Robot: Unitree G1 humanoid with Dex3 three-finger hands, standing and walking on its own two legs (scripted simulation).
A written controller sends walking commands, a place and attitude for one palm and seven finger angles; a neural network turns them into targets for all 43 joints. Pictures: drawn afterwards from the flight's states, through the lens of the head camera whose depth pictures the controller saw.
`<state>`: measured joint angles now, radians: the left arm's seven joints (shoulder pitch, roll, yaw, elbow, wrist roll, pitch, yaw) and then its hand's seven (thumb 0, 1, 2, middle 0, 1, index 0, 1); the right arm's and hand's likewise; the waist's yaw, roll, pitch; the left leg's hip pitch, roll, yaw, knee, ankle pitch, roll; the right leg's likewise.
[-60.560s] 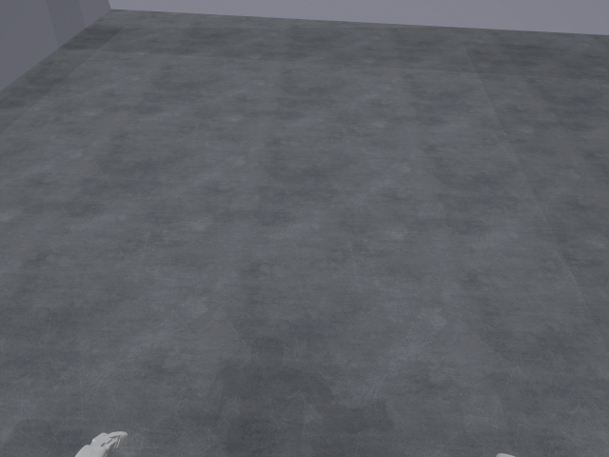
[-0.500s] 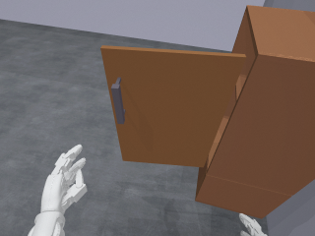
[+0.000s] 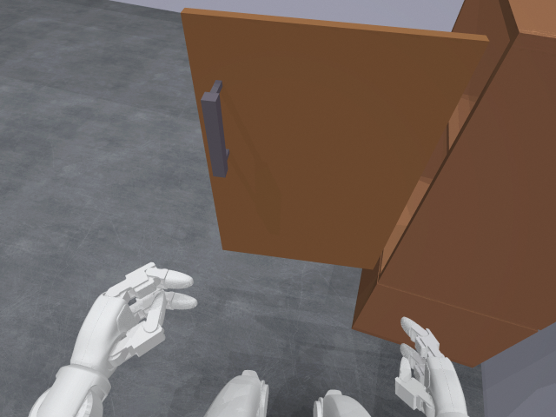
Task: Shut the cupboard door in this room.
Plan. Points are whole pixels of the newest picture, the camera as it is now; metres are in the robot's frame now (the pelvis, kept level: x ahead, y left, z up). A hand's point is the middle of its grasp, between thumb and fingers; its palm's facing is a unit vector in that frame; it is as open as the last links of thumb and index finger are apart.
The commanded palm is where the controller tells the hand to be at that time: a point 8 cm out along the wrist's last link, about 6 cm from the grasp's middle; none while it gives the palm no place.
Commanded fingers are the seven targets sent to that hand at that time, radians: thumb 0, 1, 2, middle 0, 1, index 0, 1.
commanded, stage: raise the hand and make a fist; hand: left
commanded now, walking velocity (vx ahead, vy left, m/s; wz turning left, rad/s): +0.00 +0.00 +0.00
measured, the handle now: (219, 131) +0.53 +0.14 +0.12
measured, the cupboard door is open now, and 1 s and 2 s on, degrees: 100 100 100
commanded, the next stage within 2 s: bring the fist close to the handle in 1.20 s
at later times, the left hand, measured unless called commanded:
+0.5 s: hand (139, 259) +0.28 +0.20 +0.11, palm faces +0.01 -1.00 -0.05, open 3.1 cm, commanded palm +0.26 +0.24 +0.10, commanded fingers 0.00 0.90 0.90 -1.30 -1.50 -1.30 -1.50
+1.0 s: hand (165, 254) +0.29 +0.17 +0.10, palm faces -0.09 -1.00 -0.01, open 3.1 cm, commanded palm +0.27 +0.23 +0.12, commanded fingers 0.00 0.90 0.90 -1.30 -1.50 -1.30 -1.50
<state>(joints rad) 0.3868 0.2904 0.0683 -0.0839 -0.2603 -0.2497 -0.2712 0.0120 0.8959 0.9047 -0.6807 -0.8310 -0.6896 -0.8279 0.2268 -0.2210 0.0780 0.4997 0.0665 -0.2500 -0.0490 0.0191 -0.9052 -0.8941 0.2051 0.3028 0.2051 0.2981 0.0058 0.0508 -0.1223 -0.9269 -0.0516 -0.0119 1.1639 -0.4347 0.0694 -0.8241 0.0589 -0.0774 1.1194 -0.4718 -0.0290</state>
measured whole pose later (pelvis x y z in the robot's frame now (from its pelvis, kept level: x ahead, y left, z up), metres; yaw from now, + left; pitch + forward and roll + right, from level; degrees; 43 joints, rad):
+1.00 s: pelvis +0.07 -0.01 +0.05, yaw +0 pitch +9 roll -3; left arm 0.37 0.28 0.13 -0.03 -0.31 -0.20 -0.28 0.01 0.90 0.90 -1.29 -1.50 -1.30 -1.50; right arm 0.29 -0.26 0.05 0.50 0.06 -0.17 -0.05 0.02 -0.91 -0.89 0.20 0.30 0.20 0.30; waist -0.02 0.05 -0.13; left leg -0.66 -0.05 0.00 0.92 -0.42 0.08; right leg -0.56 0.07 -0.04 0.87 -0.47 -0.03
